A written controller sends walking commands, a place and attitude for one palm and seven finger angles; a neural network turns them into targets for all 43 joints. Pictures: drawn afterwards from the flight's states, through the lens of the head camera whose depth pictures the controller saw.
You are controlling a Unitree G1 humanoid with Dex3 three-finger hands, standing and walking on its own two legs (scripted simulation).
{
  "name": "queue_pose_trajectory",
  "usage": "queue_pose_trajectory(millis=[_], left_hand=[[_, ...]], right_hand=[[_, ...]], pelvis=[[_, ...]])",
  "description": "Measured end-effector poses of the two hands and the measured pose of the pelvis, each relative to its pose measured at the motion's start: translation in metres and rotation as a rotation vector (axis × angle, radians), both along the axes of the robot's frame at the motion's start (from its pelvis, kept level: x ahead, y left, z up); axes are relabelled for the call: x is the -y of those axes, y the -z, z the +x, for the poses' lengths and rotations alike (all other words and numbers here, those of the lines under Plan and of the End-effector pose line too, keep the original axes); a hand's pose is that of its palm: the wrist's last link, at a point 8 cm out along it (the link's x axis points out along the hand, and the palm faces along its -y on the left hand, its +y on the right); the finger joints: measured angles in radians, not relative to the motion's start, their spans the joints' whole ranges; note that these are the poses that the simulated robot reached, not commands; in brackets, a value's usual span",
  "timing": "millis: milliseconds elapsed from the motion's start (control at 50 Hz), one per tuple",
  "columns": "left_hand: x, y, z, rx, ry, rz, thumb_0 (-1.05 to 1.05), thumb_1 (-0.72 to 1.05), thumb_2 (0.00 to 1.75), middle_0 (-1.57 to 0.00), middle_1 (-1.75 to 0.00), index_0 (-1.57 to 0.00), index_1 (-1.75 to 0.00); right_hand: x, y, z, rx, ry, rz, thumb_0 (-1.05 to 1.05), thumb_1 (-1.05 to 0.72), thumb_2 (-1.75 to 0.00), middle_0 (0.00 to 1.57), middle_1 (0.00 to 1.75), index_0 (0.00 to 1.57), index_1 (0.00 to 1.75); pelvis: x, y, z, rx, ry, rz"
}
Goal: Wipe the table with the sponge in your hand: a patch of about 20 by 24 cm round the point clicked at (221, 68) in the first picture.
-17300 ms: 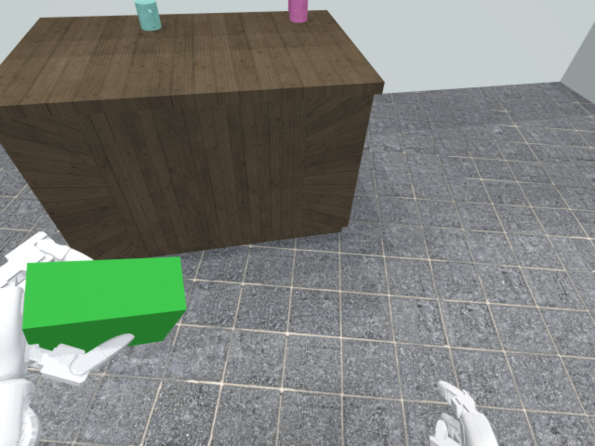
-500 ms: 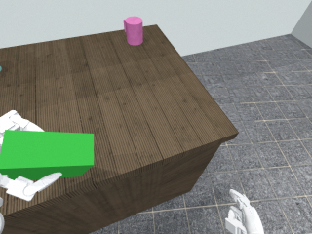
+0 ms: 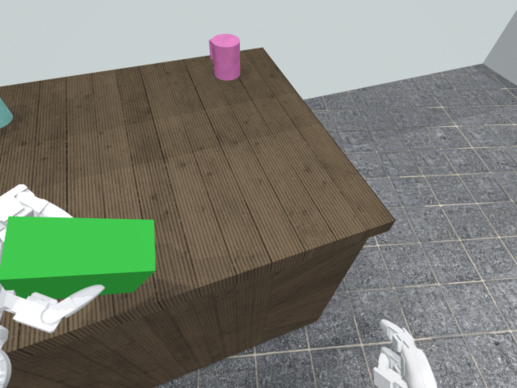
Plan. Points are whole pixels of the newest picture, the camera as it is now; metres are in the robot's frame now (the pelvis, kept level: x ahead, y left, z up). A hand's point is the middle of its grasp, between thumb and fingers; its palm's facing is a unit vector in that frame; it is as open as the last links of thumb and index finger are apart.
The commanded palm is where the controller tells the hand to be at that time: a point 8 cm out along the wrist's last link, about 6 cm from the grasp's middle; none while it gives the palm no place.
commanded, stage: shuffle to correct the standing spot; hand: left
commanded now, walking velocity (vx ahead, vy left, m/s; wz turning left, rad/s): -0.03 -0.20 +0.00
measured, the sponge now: (104, 260) +0.23 +0.20 +0.14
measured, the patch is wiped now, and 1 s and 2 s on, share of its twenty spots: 0.00 0.00 0.00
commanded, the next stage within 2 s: come to a stop and stand still in 0.96 s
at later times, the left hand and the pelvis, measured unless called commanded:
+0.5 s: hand (61, 257) +0.22 +0.23 +0.16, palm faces +0.31 -0.86 -0.41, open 10.0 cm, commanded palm +0.16 +0.27 +0.18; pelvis +0.00 -0.01 +0.00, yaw +0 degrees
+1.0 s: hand (63, 256) +0.23 +0.23 +0.16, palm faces +0.31 -0.85 -0.42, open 10.0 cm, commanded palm +0.16 +0.27 +0.18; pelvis +0.01 -0.01 +0.00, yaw +0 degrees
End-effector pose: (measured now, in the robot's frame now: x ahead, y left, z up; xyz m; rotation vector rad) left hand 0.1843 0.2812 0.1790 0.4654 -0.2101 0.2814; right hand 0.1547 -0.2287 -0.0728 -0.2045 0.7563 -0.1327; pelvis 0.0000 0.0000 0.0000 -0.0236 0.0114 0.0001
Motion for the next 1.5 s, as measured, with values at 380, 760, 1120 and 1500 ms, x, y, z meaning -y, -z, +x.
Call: queue_pose_trajectory(millis=[380, 760, 1120, 1500], left_hand=[[0.008, 0.002, 0.002, -0.008, -0.001, -0.007, 0.0, -0.48, 1.02, -0.76, -1.35, -0.75, -1.35], [0.01, 0.001, -0.002, -0.019, -0.01, -0.002, 0.0, -0.48, 1.02, -0.76, -1.35, -0.75, -1.35], [0.01, -0.005, 0.006, -0.009, 0.022, 0.035, 0.0, -0.49, 1.02, -0.76, -1.35, -0.75, -1.35], [-0.037, 0.023, -0.006, -0.024, -0.032, 0.003, 0.0, -0.49, 1.02, -0.76, -1.35, -0.75, -1.35]], right_hand=[[0.011, 0.003, 0.007, 0.0, 0.006, -0.003, 0.01, -0.9, -0.9, 0.2, 0.3, 0.2, 0.3], [0.007, 0.005, 0.01, 0.005, -0.009, 0.014, 0.01, -0.9, -0.9, 0.2, 0.3, 0.2, 0.3], [0.008, 0.004, 0.009, -0.005, -0.01, -0.003, 0.01, -0.9, -0.9, 0.2, 0.3, 0.2, 0.3], [-0.006, -0.005, -0.008, -0.016, -0.078, -0.073, 0.01, -0.9, -0.9, 0.2, 0.3, 0.2, 0.3]], pelvis=[[0.007, 0.003, 0.005, 0.004, -0.005, 0.002], [0.009, 0.003, 0.004, 0.001, -0.008, 0.003], [0.009, 0.002, 0.005, 0.01, -0.019, -0.002], [-0.024, -0.001, 0.002, 0.008, -0.009, 0.011]])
